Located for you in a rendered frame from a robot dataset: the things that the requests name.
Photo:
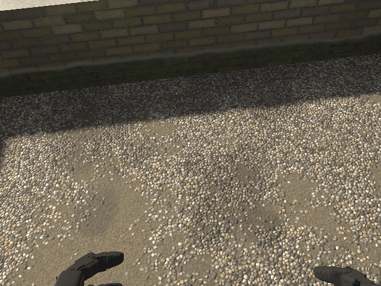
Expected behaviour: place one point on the right robot hand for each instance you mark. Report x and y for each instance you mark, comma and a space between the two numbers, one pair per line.
339, 276

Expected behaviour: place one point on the left robot hand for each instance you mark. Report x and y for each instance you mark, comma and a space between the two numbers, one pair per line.
89, 265

